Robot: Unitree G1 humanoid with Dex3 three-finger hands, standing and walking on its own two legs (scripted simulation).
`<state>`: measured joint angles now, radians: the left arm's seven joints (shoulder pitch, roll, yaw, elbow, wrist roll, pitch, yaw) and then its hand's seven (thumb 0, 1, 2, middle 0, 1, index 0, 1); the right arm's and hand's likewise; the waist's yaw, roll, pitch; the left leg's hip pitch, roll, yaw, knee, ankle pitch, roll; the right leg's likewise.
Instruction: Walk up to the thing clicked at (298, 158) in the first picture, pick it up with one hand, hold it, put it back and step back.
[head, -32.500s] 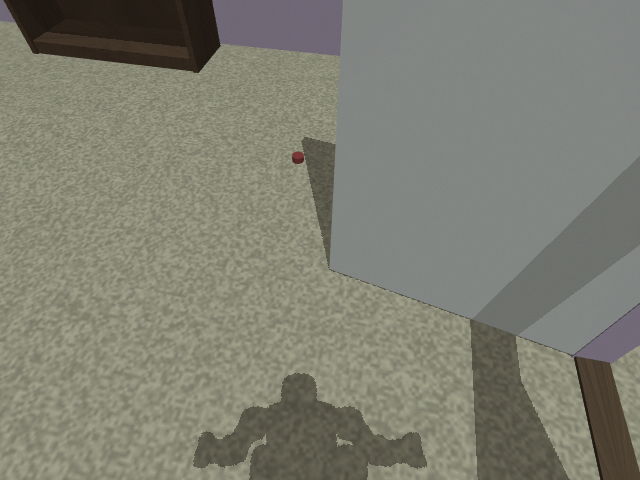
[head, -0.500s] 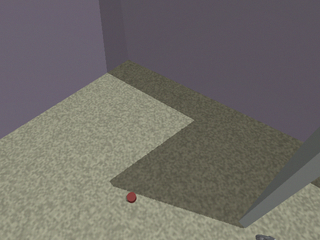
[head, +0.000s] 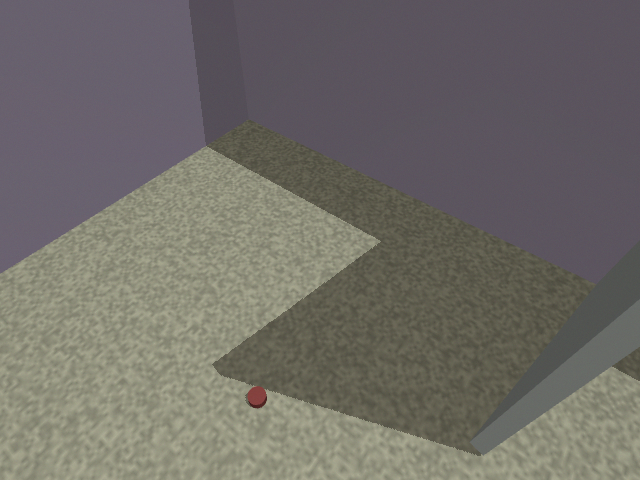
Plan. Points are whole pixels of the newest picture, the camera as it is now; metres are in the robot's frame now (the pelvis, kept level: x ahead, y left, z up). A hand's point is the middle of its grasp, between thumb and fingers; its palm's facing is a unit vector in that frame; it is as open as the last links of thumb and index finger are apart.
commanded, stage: stand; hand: left
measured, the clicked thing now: (257, 397) +0.47 +0.18 -0.76
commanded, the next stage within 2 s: walk up in 1.74 s
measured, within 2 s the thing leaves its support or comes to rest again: neither
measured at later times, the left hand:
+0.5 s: hand out of the picture +0.09 +0.25 -0.16, palm faces -0.02 -0.94 -0.33, open 7.4 cm
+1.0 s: hand out of the picture +0.08 +0.26 -0.16, palm faces -0.02 -0.94 -0.34, open 7.4 cm
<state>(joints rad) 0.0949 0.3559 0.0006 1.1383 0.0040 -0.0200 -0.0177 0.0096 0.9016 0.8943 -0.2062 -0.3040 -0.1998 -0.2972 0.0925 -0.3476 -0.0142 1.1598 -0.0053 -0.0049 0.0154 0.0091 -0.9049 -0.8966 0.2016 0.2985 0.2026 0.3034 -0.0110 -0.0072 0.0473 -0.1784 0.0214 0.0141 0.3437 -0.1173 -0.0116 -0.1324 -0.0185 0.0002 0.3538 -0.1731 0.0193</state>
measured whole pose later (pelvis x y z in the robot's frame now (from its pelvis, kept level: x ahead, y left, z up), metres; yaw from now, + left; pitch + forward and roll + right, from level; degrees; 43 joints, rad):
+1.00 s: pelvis +0.02 +0.00 +0.00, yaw +0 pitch -2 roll +0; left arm 0.12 0.35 0.00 1.14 0.00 -0.01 -0.01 0.01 0.90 0.89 -0.21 -0.30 -0.20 -0.30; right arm 0.09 -0.35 0.00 1.16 0.00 -0.01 0.01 0.01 -0.90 -0.90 0.20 0.30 0.20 0.30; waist 0.00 0.00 0.05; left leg -0.15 0.01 0.01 0.33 -0.14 -0.01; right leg -0.10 -0.03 -0.01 0.32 -0.19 0.03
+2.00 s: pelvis +0.05 -0.01 +0.00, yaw -1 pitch -1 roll +0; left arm 0.17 0.36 0.04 1.11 0.02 0.02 -0.03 0.01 0.90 0.89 -0.21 -0.30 -0.20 -0.30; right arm 0.13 -0.35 -0.02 1.11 -0.01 -0.03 -0.01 0.01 -0.90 -0.90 0.20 0.30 0.20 0.30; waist 0.00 -0.02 0.03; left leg -0.14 0.04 0.02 0.36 -0.20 -0.03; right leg -0.09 0.00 0.01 0.35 -0.24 0.00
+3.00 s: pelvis +0.05 -0.03 +0.00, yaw -5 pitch -2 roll +0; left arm 0.13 0.36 0.05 1.04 0.01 0.03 -0.03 0.01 0.90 0.89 -0.21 -0.30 -0.20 -0.30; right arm 0.14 -0.35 -0.03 1.07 -0.01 -0.01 -0.02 0.01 -0.90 -0.90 0.20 0.30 0.20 0.30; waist -0.01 -0.02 0.06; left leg -0.10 0.09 0.08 0.37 -0.23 -0.06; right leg -0.10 0.05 0.07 0.40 -0.26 -0.03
